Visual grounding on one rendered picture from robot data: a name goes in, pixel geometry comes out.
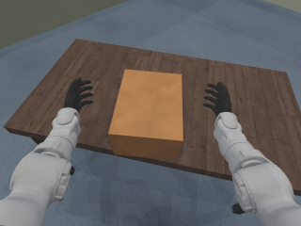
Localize robot right forearm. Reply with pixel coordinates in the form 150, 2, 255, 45
214, 112, 294, 200

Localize right robot hand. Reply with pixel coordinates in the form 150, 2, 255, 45
203, 82, 232, 118

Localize robot left forearm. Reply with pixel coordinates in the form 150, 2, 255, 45
9, 107, 81, 193

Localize right robot upper arm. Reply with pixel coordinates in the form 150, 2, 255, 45
232, 162, 301, 226

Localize table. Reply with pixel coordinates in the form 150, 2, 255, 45
3, 39, 301, 215

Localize left robot upper arm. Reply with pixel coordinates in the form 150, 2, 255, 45
0, 152, 72, 226

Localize carton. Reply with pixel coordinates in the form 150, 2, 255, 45
108, 69, 183, 161

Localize left robot hand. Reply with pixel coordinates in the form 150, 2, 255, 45
63, 77, 93, 113

